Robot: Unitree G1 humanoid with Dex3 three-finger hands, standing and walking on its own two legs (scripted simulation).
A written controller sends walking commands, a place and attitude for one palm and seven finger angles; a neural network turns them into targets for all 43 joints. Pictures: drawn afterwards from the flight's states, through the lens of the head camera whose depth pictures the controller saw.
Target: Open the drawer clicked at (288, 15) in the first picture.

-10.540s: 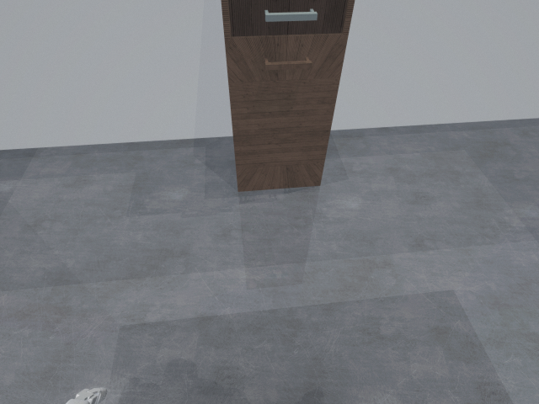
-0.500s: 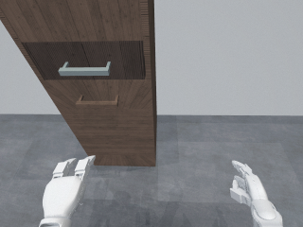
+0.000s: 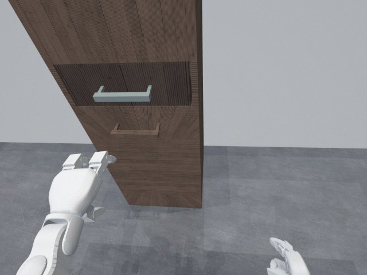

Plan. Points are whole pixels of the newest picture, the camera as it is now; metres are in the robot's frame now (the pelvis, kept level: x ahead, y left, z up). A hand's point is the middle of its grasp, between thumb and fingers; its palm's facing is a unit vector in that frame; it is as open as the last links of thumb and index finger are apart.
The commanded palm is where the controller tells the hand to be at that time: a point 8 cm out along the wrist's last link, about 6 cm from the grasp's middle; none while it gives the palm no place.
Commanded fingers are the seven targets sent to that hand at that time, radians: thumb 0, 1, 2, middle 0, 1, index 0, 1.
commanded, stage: raise the hand with hooked fingers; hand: left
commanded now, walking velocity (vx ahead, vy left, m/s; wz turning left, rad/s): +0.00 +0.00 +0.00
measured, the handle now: (123, 92) +0.56 +0.27 +0.09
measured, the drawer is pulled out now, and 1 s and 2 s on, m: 0.00 0.00 0.00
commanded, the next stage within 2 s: move the hooked fingers above the handle in 1.00 s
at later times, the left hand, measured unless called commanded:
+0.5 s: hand (65, 140) +0.29 +0.27 +0.18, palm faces +0.15 -0.03 -0.99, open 13.8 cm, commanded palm +0.26 +0.26 +0.24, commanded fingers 0.00 -0.50 0.30 -0.30 -1.20 -0.30 -1.20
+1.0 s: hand (69, 132) +0.30 +0.25 +0.20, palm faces +0.16 -0.04 -0.99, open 13.9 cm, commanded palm +0.26 +0.25 +0.26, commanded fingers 0.00 -0.50 0.30 -0.30 -1.20 -0.30 -1.20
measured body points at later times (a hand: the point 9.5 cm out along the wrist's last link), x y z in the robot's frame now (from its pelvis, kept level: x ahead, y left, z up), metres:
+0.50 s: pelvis +0.00 +0.02 +0.01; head -0.01 -0.03 +0.46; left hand +0.28 +0.27 +0.23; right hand +0.24 -0.17 -0.08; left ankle -0.02 +0.11 -0.74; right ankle +0.02 -0.11 -0.74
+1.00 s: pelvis -0.01 +0.00 +0.01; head -0.01 -0.04 +0.46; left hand +0.28 +0.25 +0.25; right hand +0.19 -0.21 -0.10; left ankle -0.02 +0.11 -0.74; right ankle +0.02 -0.11 -0.74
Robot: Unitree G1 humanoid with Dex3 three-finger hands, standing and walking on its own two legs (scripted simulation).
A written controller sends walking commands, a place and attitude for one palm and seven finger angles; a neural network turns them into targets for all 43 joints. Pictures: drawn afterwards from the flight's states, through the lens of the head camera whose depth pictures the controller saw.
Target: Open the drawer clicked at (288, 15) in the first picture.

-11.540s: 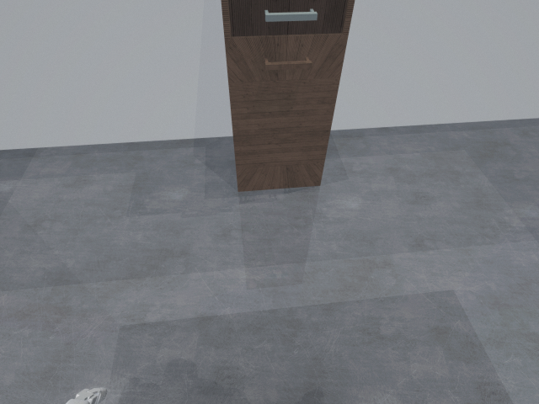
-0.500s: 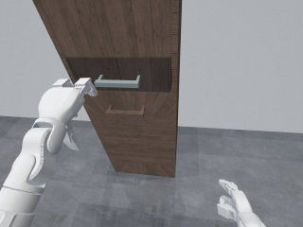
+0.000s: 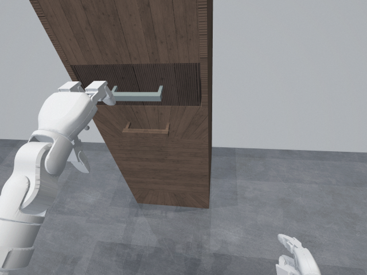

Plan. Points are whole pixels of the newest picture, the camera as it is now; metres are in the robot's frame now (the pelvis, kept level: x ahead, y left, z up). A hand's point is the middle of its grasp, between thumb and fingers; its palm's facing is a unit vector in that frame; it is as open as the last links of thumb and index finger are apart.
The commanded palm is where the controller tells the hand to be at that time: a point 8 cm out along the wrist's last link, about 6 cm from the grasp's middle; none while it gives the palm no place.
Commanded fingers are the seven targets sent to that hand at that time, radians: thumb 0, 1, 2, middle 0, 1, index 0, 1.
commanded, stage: move the hooked fingers above the handle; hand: left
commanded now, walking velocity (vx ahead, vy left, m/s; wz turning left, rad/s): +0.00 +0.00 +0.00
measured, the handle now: (136, 92) +0.58 +0.25 +0.08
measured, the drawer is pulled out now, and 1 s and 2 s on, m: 0.00 0.00 0.00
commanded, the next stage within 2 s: none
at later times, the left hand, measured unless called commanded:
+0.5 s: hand (93, 117) +0.36 +0.25 +0.18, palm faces +0.09 -0.02 -1.00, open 13.9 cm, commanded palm +0.34 +0.24 +0.23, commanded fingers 0.00 -0.50 0.30 -0.30 -1.20 -0.30 -1.20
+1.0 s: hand (112, 104) +0.44 +0.24 +0.15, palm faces +0.01 +0.00 -1.00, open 13.9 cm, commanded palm +0.42 +0.24 +0.21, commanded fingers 0.00 -0.50 0.30 -0.30 -1.20 -0.30 -1.20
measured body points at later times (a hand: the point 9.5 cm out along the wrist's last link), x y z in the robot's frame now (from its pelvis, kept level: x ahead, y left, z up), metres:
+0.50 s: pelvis +0.00 -0.01 +0.00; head +0.01 -0.05 +0.45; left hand +0.35 +0.24 +0.23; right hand +0.20 -0.23 -0.11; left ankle -0.01 +0.10 -0.74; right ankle +0.04 -0.12 -0.74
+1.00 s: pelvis +0.02 +0.01 +0.00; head +0.06 -0.02 +0.45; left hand +0.43 +0.24 +0.20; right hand +0.16 -0.23 -0.13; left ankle -0.01 +0.10 -0.74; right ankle +0.04 -0.12 -0.74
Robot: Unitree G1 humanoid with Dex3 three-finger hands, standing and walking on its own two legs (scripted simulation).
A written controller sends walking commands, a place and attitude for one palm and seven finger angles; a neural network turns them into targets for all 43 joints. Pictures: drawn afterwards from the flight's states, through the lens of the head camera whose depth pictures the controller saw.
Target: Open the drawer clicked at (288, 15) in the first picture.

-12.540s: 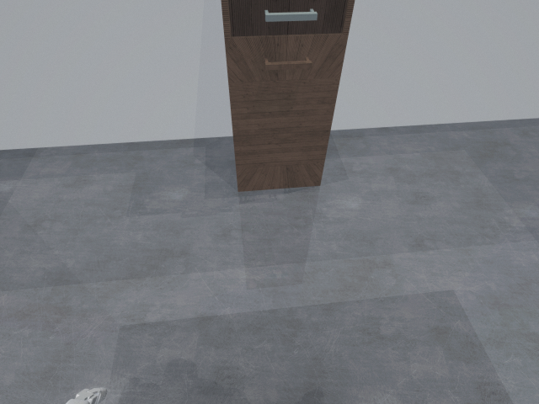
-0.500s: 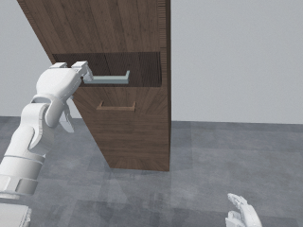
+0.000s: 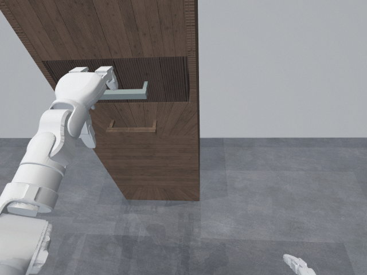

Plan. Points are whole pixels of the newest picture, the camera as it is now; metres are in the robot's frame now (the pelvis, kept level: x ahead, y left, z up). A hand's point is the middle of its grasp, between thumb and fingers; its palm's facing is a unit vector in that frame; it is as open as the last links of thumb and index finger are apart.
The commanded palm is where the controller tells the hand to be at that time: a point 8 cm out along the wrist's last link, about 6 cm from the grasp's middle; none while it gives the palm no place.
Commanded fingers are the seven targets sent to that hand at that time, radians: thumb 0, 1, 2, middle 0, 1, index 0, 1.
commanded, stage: move the hooked fingers above the handle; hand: left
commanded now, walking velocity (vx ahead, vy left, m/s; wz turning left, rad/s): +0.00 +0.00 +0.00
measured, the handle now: (118, 89) +0.56 +0.24 +0.08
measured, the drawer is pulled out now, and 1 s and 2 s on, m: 0.00 0.00 0.00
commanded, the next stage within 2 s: lower the fingers behind the handle in 1.84 s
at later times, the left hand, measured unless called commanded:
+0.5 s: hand (105, 95) +0.48 +0.23 +0.13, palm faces -0.04 -0.01 -1.00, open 13.9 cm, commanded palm +0.48 +0.24 +0.19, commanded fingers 0.00 -0.50 0.30 -0.30 -1.20 -0.30 -1.20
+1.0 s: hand (107, 90) +0.50 +0.24 +0.13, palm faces -0.03 -0.02 -1.00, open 13.9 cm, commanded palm +0.49 +0.25 +0.19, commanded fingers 0.00 -0.50 0.30 -0.30 -1.20 -0.30 -1.20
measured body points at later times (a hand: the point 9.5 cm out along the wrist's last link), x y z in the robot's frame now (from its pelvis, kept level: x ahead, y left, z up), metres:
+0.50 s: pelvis +0.02 +0.00 -0.01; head +0.08 -0.02 +0.44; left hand +0.48 +0.23 +0.18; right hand +0.12 -0.26 -0.14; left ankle -0.03 +0.09 -0.74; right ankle +0.02 -0.13 -0.74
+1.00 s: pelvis +0.02 +0.00 -0.01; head +0.09 -0.02 +0.44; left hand +0.50 +0.23 +0.18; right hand +0.06 -0.27 -0.15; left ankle -0.03 +0.09 -0.74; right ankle +0.02 -0.13 -0.74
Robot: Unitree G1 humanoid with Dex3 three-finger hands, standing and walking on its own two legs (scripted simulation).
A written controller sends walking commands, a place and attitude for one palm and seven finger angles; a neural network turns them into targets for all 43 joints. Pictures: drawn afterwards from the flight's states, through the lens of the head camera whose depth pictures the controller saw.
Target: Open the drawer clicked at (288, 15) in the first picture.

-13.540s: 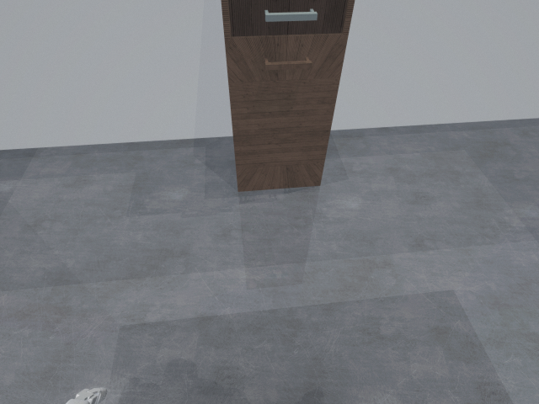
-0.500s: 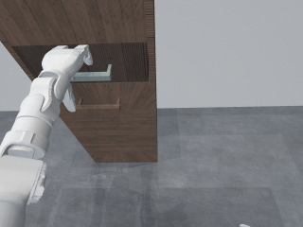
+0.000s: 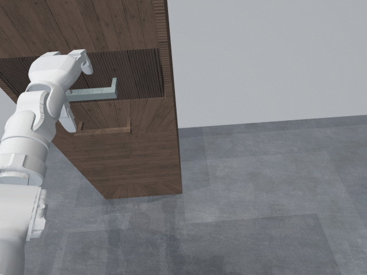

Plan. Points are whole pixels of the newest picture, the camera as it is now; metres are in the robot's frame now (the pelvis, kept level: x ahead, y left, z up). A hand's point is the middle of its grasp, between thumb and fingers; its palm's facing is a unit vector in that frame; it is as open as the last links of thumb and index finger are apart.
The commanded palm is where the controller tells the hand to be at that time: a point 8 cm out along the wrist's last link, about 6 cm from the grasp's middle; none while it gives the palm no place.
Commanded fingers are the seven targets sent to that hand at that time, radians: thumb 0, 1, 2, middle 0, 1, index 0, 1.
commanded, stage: move the hooked fingers above the handle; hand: left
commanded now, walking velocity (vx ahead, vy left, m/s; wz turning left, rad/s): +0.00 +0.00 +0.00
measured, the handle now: (83, 89) +0.53 +0.26 +0.09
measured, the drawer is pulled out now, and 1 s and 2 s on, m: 0.00 0.00 0.00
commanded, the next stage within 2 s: lower the fingers behind the handle in 0.84 s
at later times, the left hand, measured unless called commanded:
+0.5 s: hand (73, 86) +0.48 +0.25 +0.14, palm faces -0.01 -0.01 -1.00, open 13.9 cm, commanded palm +0.46 +0.26 +0.20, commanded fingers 0.00 -0.50 0.30 -0.30 -1.20 -0.30 -1.20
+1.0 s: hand (73, 85) +0.48 +0.24 +0.14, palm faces +0.01 +0.00 -1.00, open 13.9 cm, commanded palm +0.46 +0.25 +0.20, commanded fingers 0.00 -0.50 0.30 -0.30 -1.20 -0.30 -1.20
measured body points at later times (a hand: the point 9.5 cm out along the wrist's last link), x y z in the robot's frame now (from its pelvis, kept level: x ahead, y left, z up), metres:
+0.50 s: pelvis -0.01 +0.00 +0.00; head +0.06 -0.01 +0.44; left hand +0.48 +0.24 +0.19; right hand +0.06 -0.26 -0.14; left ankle -0.05 +0.09 -0.74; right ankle +0.00 -0.13 -0.74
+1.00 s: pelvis +0.00 +0.00 +0.00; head +0.06 -0.02 +0.44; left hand +0.47 +0.24 +0.20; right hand +0.06 -0.27 -0.14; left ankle -0.05 +0.09 -0.74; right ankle +0.00 -0.13 -0.74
